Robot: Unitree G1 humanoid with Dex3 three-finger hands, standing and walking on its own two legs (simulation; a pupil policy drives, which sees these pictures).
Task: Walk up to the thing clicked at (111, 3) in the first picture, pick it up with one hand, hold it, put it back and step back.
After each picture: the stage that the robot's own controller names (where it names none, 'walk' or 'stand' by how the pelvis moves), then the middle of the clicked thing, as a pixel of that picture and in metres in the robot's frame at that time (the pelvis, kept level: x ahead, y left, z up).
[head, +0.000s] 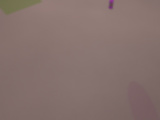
stand; (111, 4) +2.23 -0.44 -0.72
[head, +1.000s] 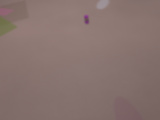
walk; (86, 19) +2.12 +0.06 -0.69
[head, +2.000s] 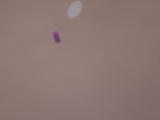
walk; (56, 37) +1.44 +0.42 -0.71
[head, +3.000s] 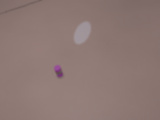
walk; (58, 71) +0.96 +0.37 -0.72
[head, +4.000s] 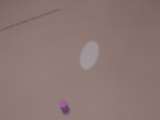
walk; (64, 106) +0.61 +0.29 -0.71
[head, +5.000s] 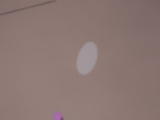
stand; (58, 118) +0.43 +0.24 -0.69
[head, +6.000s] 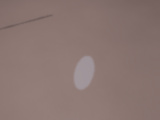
stand; out of the picture +0.37 +0.24 -0.72
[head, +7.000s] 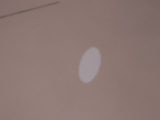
stand; out of the picture +0.35 +0.22 -0.71
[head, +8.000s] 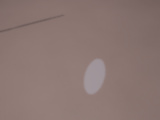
stand; out of the picture +0.32 +0.19 -0.73
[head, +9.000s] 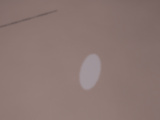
stand; out of the picture +0.32 +0.21 -0.72
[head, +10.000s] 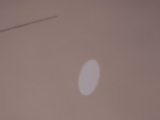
stand; out of the picture +0.31 +0.21 -0.73
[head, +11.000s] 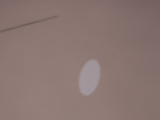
stand; out of the picture +0.31 +0.21 -0.73
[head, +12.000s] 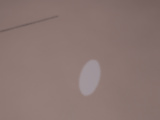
go down; out of the picture +0.31 +0.21 -0.73
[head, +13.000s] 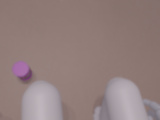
go down; (22, 71) +0.40 +0.24 -0.32
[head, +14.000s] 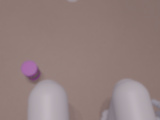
approach; (31, 71) +0.40 +0.24 -0.30
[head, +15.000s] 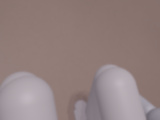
close in; out of the picture +0.38 +0.27 -0.22
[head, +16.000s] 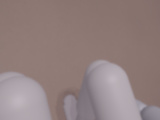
close; out of the picture +0.38 +0.28 -0.22
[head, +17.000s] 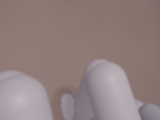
lift; out of the picture +0.37 +0.28 -0.22
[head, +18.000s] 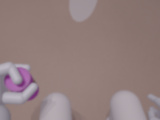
lift; (23, 85) +0.32 +0.21 -0.04
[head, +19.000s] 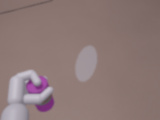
lift; (41, 94) +0.32 +0.17 -0.01
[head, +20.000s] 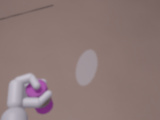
hold; (40, 97) +0.32 +0.17 -0.01
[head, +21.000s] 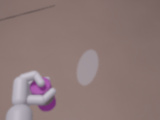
hold; (44, 95) +0.32 +0.16 -0.01
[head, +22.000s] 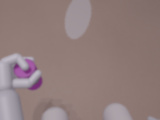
crouch; (29, 75) +0.38 +0.20 -0.08
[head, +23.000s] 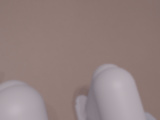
lower; out of the picture +0.40 +0.27 -0.21
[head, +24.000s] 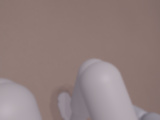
lower; out of the picture +0.40 +0.30 -0.22
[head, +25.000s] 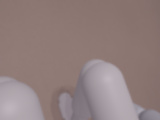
lower; out of the picture +0.39 +0.30 -0.22
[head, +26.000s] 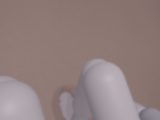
lower; out of the picture +0.39 +0.29 -0.22
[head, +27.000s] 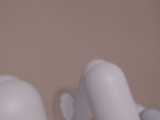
lower; out of the picture +0.39 +0.29 -0.22
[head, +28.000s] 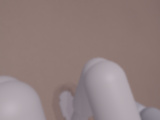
open; out of the picture +0.39 +0.27 -0.22
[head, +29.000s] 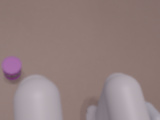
stand; (12, 68) +0.39 +0.24 -0.26
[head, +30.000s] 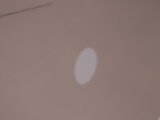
stand; out of the picture +0.33 +0.20 -0.64
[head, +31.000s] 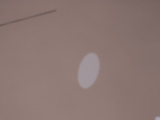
stand; out of the picture +0.34 +0.20 -0.67
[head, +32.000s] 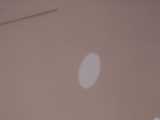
stand; out of the picture +0.33 +0.20 -0.67
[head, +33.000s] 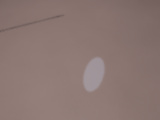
walk; out of the picture +0.35 +0.19 -0.72
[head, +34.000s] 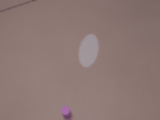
walk; (66, 112) +0.45 +0.19 -0.70
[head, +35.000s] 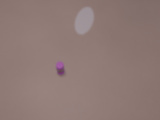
walk; (60, 68) +0.76 +0.19 -0.69
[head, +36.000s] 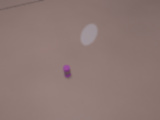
stand; (67, 71) +0.97 +0.21 -0.70
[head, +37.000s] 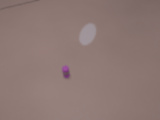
stand; (65, 71) +0.96 +0.21 -0.73
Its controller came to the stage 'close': yes
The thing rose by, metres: 0.70
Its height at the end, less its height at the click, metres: +0.00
